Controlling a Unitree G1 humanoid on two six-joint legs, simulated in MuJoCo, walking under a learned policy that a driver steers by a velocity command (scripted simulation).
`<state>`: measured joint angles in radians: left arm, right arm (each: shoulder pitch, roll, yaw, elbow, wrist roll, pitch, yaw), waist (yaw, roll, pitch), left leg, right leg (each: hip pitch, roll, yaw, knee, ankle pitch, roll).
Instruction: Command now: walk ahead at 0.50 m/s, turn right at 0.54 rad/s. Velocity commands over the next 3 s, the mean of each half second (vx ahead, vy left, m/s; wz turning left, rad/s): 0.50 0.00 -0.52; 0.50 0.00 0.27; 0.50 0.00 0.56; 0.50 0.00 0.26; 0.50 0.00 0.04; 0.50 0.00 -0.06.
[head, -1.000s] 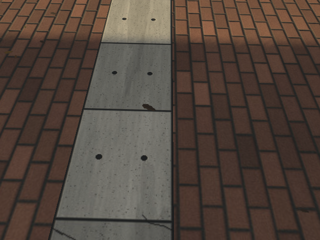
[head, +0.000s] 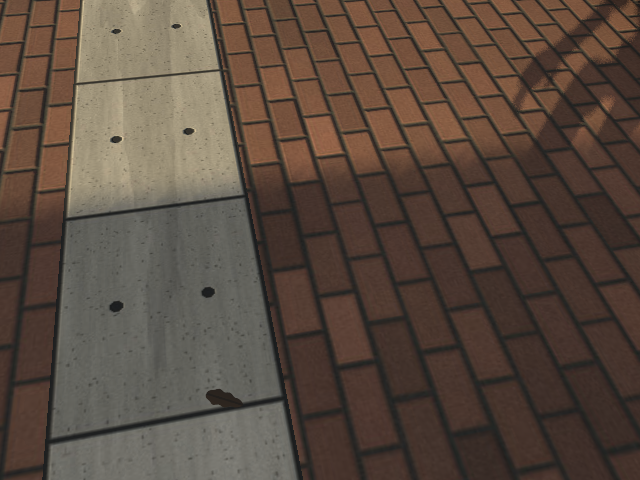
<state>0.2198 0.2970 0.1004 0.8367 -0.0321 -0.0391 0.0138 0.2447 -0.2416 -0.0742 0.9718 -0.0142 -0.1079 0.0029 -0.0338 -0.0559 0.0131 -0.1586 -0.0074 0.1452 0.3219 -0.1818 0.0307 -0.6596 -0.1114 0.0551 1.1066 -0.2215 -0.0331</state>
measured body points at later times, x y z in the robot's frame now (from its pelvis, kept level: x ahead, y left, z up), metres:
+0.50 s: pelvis +0.26 -0.09 +0.00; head +0.29 -0.11 +0.44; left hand +0.43 +0.15 -0.11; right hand +0.33 -0.39 -0.12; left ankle +0.33 +0.08 -0.66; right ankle +0.27 -0.16 -0.75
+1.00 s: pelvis +0.57 -0.09 -0.01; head +0.61 -0.09 +0.44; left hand +0.71 +0.17 -0.12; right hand +0.67 -0.38 -0.12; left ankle +0.63 -0.03 -0.75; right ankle +0.47 -0.23 -0.65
